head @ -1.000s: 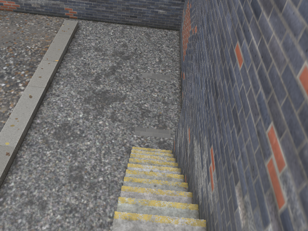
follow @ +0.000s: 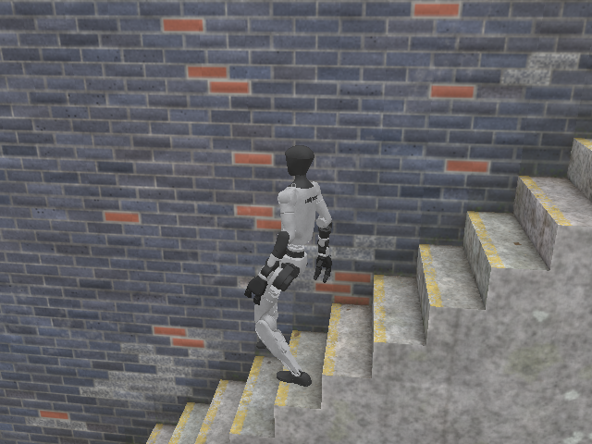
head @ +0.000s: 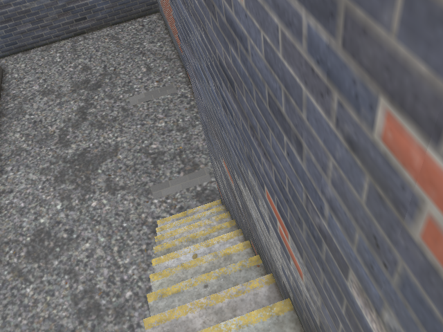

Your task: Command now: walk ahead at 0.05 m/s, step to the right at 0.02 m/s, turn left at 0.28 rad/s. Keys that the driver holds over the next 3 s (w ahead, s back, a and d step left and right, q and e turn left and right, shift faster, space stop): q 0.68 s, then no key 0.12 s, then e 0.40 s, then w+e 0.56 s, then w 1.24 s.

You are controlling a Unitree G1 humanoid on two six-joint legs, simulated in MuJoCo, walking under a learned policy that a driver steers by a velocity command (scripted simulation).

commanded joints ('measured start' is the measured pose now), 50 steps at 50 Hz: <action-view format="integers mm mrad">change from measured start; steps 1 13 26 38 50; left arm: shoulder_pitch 128 378 -74 -262 -120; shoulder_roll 116 384 90 31 28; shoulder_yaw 68 57 63 0 9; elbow -24 -49 -390 -470 -391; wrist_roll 5 32 -16 -9 -68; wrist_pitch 40 24 31 78 30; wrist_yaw -19 71 107 59 -23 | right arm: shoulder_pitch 225 -434 -195 -81 -197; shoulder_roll -72 106 -191 -81 12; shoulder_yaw -6 50 -30 52 38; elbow -7 -388 -409 -386 -382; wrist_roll -43 83 6 17 -13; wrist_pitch -34 49 -132 -26 -54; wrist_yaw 35 34 33 -49 -16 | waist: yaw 8 182 78 62 -6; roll -25 -388 497 -16 6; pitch -183 13 58 -204 -92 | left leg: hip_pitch -240 -721 -127 92 -145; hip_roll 35 79 145 69 65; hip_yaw -67 -75 -876 -376 -339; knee -290 1305 -542 -365 -190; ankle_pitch -144 -235 460 656 652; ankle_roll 29 -83 189 97 239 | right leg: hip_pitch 500 246 -838 -371 212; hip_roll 120 -509 216 136 6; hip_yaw -244 405 233 -75 -18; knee -105 -403 466 412 -550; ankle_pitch -79 -100 -640 -73 157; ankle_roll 130 -358 -193 14 -55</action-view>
